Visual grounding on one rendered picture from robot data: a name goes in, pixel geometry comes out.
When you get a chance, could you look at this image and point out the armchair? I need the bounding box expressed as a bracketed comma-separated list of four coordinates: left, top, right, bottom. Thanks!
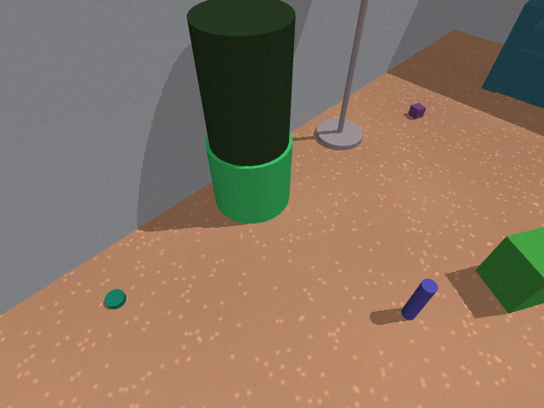
[482, 0, 544, 109]

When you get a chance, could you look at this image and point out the potted plant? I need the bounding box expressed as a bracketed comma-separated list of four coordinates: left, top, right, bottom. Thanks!
[187, 0, 296, 224]

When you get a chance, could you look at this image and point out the floor lamp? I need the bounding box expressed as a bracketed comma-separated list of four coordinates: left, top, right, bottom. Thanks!
[316, 0, 369, 150]

